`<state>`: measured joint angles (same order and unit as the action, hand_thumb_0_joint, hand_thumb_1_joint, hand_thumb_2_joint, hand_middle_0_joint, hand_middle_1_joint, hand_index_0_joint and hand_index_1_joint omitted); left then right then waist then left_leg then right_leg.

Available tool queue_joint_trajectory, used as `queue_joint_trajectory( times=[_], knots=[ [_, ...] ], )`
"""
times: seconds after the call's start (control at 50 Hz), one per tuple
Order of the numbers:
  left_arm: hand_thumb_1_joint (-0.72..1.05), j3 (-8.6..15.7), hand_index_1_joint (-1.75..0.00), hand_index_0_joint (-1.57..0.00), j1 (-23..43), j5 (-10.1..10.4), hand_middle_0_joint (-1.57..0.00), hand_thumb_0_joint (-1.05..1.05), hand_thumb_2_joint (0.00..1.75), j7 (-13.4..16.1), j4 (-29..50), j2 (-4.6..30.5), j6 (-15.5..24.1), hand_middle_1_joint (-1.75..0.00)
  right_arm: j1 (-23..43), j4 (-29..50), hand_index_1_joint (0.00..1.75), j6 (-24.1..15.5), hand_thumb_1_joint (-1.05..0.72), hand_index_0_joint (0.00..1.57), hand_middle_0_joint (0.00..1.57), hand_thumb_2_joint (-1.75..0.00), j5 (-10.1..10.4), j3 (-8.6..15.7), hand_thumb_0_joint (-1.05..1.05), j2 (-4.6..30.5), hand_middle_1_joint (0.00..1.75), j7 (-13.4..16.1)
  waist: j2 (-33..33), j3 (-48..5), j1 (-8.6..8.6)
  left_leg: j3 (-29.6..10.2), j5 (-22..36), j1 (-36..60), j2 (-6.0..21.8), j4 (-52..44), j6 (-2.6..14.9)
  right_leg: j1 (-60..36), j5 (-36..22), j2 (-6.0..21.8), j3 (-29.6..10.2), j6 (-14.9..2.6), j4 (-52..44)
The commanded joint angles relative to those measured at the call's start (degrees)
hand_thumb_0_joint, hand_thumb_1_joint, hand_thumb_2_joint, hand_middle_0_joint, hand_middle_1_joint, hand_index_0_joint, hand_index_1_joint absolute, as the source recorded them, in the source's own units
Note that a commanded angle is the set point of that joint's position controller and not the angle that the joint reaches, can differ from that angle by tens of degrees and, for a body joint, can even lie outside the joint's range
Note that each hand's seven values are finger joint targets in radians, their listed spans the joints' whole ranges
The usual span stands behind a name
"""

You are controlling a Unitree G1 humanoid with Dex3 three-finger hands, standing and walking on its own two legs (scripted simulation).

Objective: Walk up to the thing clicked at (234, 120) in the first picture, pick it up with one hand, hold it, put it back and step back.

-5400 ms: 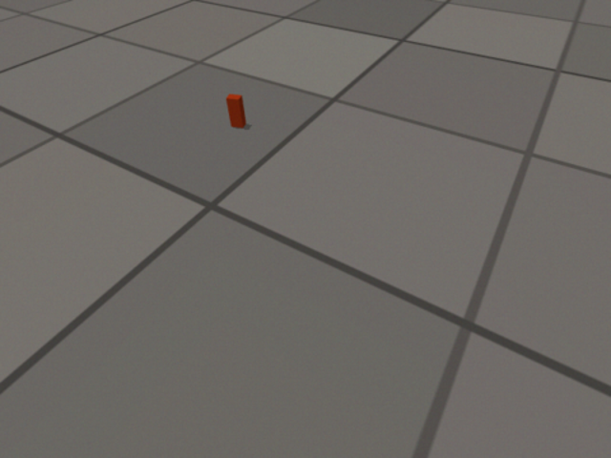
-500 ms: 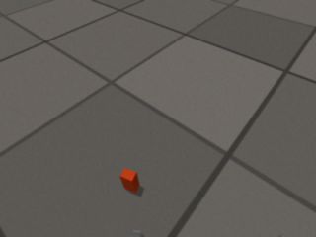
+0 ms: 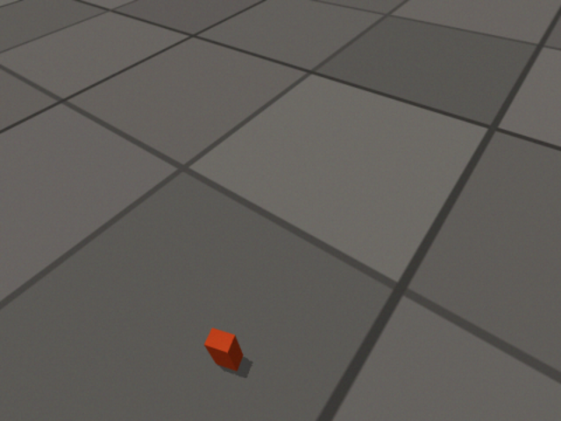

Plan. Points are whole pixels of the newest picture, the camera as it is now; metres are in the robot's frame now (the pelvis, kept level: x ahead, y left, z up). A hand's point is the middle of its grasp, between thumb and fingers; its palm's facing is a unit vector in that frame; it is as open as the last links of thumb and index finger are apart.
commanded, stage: walk up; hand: left
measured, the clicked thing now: (225, 350) +0.46 +0.25 -0.67
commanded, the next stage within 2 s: stand in 1.02 s
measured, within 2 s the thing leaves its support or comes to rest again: neither
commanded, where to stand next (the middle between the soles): +0.04 +0.01 m, yaw +2 degrees
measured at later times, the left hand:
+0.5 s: hand out of the picture +0.11 +0.25 -0.14, palm faces -0.02 -0.94 -0.33, open 7.4 cm
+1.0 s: hand out of the picture +0.10 +0.26 -0.14, palm faces +0.00 -0.94 -0.33, open 7.4 cm
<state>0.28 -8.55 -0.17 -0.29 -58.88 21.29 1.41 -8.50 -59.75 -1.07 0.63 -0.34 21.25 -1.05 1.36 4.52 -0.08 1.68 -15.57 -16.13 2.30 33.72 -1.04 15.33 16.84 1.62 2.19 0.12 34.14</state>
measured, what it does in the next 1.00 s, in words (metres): stands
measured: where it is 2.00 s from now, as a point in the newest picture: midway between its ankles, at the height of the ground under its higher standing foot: outside the picture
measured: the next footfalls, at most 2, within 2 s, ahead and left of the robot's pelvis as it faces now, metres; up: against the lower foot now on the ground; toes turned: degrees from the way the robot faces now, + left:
none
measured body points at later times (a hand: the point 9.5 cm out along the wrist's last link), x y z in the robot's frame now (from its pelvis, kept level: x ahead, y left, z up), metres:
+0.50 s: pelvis +0.01 +0.00 +0.02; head +0.02 +0.00 +0.47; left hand +0.11 +0.30 -0.11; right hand +0.10 -0.31 -0.11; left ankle +0.03 +0.13 -0.73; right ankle +0.02 -0.12 -0.73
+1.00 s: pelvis +0.02 +0.01 +0.02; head +0.02 +0.01 +0.47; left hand +0.10 +0.31 -0.11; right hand +0.10 -0.29 -0.11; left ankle +0.03 +0.13 -0.73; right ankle +0.02 -0.12 -0.73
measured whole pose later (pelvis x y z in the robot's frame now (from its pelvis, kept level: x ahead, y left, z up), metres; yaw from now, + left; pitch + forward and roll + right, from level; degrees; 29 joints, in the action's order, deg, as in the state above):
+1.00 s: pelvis +0.02 +0.01 +0.02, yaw +0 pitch -2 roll +0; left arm 1.0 -4.6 -0.6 -0.5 -67.2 19.6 0.2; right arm -4.6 -66.9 -0.8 -0.3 0.0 19.6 -0.5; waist 0.3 2.0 0.0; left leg 2.0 -9.6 -7.0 1.9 18.8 -0.9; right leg 5.5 10.0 1.4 2.4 0.9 17.6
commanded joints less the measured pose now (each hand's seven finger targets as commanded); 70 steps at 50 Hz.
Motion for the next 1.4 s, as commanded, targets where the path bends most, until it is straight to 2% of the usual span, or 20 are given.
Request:
queue_joint_trajectory(
  times=[0.0,0.04,0.06,0.2,0.3,0.38,0.48,0.58,0.74,0.92,0.98,1.0,1.08,1.12,1.18,1.28,1.38],
  knots=[
    [0.90,2.6,-0.30,-0.20,3.2,0.7,-0.20,0.00,0.90,0.9,1.8,13.0,1.3,-0.30,2.9,1.0,0.30,-1.6,-0.90,0.20,0.20,-0.90,-0.1,2.6,0.00,13.1,0.30,1.1,-2.0,-8.8,-0.01,-5.4,15.1,5.9,4.7,-7.7,3.51,-4.7,-15.5,6.2,-6.5,-2.98,-8.1],
    [0.90,2.4,-0.30,-0.20,4.4,0.8,-0.20,0.00,0.90,0.9,0.8,12.6,1.1,-0.30,3.9,0.0,0.30,-1.6,-0.90,0.20,0.20,-0.90,-0.2,2.4,0.00,12.9,0.30,1.2,-1.7,-9.0,-0.26,-5.5,16.6,7.0,5.3,-9.2,3.45,-5.4,-15.0,5.9,-6.0,-2.54,-9.1],
    [0.90,2.3,-0.30,-0.20,4.7,0.8,-0.20,0.00,0.90,0.9,0.1,12.4,0.9,-0.30,5.0,-0.3,0.30,-1.4,-0.90,0.20,0.20,-0.90,-0.1,2.3,0.00,12.6,0.30,1.2,-1.4,-7.9,-0.60,-5.6,15.8,6.8,5.2,-9.8,3.28,-5.2,-13.9,5.7,-5.8,-2.30,-10.3],
    [0.90,2.1,-0.30,-0.20,9.2,0.3,-0.20,0.00,0.90,0.6,-2.0,11.8,0.7,-0.30,6.7,-3.1,0.30,-1.1,-0.90,0.20,0.20,-0.90,-0.6,2.0,0.00,11.8,0.30,1.1,-1.4,-6.9,0.28,-4.8,11.8,7.6,5.0,-14.2,2.27,-7.4,-11.5,6.2,-6.3,-1.75,-15.8],
    [0.90,2.2,-0.30,-0.20,9.5,0.1,-0.20,0.00,0.90,0.4,-3.3,11.5,0.5,-0.30,8.0,-3.7,0.30,-1.1,-0.90,0.20,0.20,-0.90,-0.8,2.2,0.00,11.7,0.30,1.2,-1.2,-6.4,0.15,-4.7,10.3,8.2,5.1,-16.0,2.13,-7.6,-9.6,5.9,-5.9,-1.48,-17.6],
    [0.90,2.3,-0.30,-0.20,9.5,-0.1,-0.20,0.00,0.90,0.3,-3.8,11.3,0.6,-0.30,8.1,-3.8,0.30,-1.1,-0.90,0.20,0.20,-0.90,-0.8,2.2,0.00,11.6,0.30,1.1,-1.4,-7.5,0.38,-4.5,11.1,9.5,5.1,-16.0,2.15,-8.5,-11.2,6.0,-5.9,-1.11,-18.7],
    [0.90,2.4,-0.30,-0.20,9.7,-0.1,-0.20,0.00,0.90,0.2,-4.3,11.2,0.5,-0.30,7.6,-4.1,0.30,-1.0,-0.90,0.20,0.20,-0.90,-1.0,2.3,0.00,11.8,0.30,1.2,-1.0,-6.8,0.68,-4.5,10.1,9.4,5.2,-17.1,1.89,-8.3,-10.1,5.9,-5.8,-1.10,-19.0],
    [0.90,2.6,-0.30,-0.20,8.4,-0.2,-0.20,0.00,0.90,0.3,-4.8,11.0,0.5,-0.30,7.3,-4.2,0.30,-1.0,-0.90,0.20,0.20,-0.90,-0.9,2.4,0.00,11.5,0.30,1.3,-1.5,-8.1,0.41,-4.4,14.1,10.8,5.5,-16.6,2.06,-9.6,-13.5,5.9,-5.2,-1.01,-18.7],
    [0.90,2.4,-0.30,-0.20,7.6,-0.1,-0.20,0.00,0.90,0.3,-4.9,10.6,0.2,-0.30,7.5,-4.2,0.30,-0.9,-0.90,0.20,0.20,-0.90,-0.9,2.4,0.00,11.4,0.30,1.4,-1.0,-6.0,0.19,-4.8,11.8,9.9,5.3,-17.9,1.87,-8.8,-11.6,5.8,-5.1,-0.67,-19.1],
    [0.90,2.6,-0.30,-0.20,7.3,-0.4,-0.20,0.00,0.90,0.4,-4.7,10.4,0.2,-0.30,7.2,-3.8,0.30,-0.8,-0.90,0.20,0.20,-0.90,-1.0,2.6,0.00,11.1,0.30,1.4,-1.1,-6.0,0.34,-4.9,11.5,9.9,5.2,-18.0,1.93,-9.4,-11.3,5.7,-4.8,-0.54,-19.5],
    [0.90,2.6,-0.30,-0.20,7.5,-0.3,-0.20,0.00,0.90,0.4,-4.4,10.5,0.2,-0.30,6.8,-3.8,0.30,-0.8,-0.90,0.20,0.20,-0.90,-1.1,2.5,0.00,10.8,0.30,1.4,-1.4,-6.0,0.25,-4.8,12.0,10.3,5.1,-18.2,1.83,-9.1,-12.1,5.8,-5.2,-0.45,-19.2],
    [0.90,2.5,-0.30,-0.20,7.3,-0.1,-0.20,0.00,0.90,0.7,-4.1,11.0,0.3,-0.30,7.7,-3.0,0.30,-0.8,-0.90,0.20,0.20,-0.90,-1.3,2.6,0.00,10.6,0.30,1.5,-1.3,-5.4,0.41,-5.6,16.5,10.6,6.4,-18.6,1.47,-8.8,-14.4,6.2,-5.0,-0.60,-18.5],
    [0.90,2.4,-0.30,-0.20,6.5,-0.1,-0.20,0.00,0.90,0.7,-3.9,10.6,0.4,-0.30,7.6,-3.2,0.30,-0.9,-0.90,0.20,0.20,-0.90,-1.1,2.7,0.00,10.9,0.30,1.6,-0.4,-7.9,0.20,-5.3,19.1,12.4,6.6,-18.2,1.19,-10.5,-16.1,6.4,-5.0,-0.63,-18.3],
    [0.90,2.4,-0.30,-0.20,7.0,-0.2,-0.20,0.00,0.90,0.7,-3.8,10.8,0.4,-0.30,7.6,-3.2,0.30,-0.7,-0.90,0.20,0.20,-0.90,-1.1,2.7,0.00,10.8,0.30,1.5,-0.9,-7.7,0.37,-5.0,16.4,11.6,6.3,-18.3,1.37,-10.9,-15.2,6.7,-5.4,-0.58,-19.1],
    [0.90,2.3,-0.30,-0.20,6.8,-0.2,-0.20,0.00,0.90,0.8,-3.7,10.8,0.3,-0.30,7.6,-3.1,0.30,-0.6,-0.90,0.20,0.20,-0.90,-1.1,2.6,0.00,10.7,0.30,1.4,-1.1,-6.9,0.36,-5.1,15.4,11.2,6.2,-18.8,1.30,-10.3,-14.4,6.6,-5.1,-0.61,-19.2],
    [0.90,2.1,-0.30,-0.20,6.4,-0.3,-0.20,0.00,0.90,0.5,-3.9,10.8,0.2,-0.30,7.6,-3.2,0.30,-0.5,-0.90,0.20,0.20,-0.90,-1.1,2.4,0.00,10.6,0.30,1.2,-0.6,-5.1,0.36,-5.2,9.1,9.9,5.6,-19.6,1.07,-8.4,-8.6,6.2,-5.2,-0.41,-20.5],
    [0.90,2.1,-0.30,-0.20,6.4,-0.4,-0.20,0.00,0.90,0.7,-3.3,11.2,0.5,-0.30,6.9,-3.1,0.30,-0.6,-0.90,0.20,0.20,-0.90,-1.2,2.7,0.00,11.0,0.30,1.2,-1.3,-7.4,0.53,-5.2,13.1,11.5,6.2,-18.2,1.57,-9.5,-12.4,6.8,-5.6,-0.74,-20.0]
  ],
)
